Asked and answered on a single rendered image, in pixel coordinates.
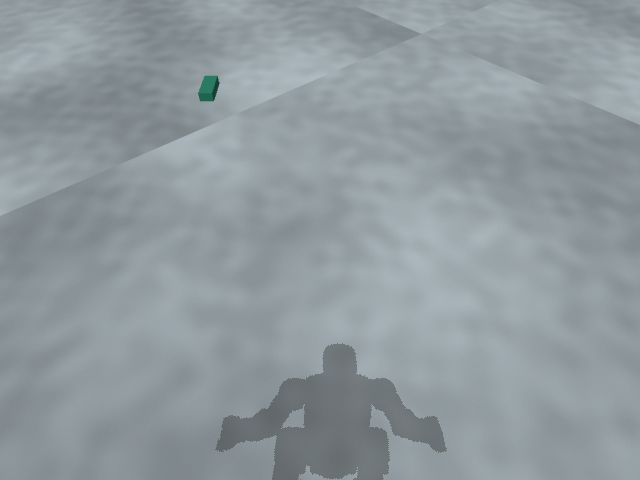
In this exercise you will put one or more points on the carton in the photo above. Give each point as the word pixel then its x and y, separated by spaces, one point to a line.
pixel 208 89

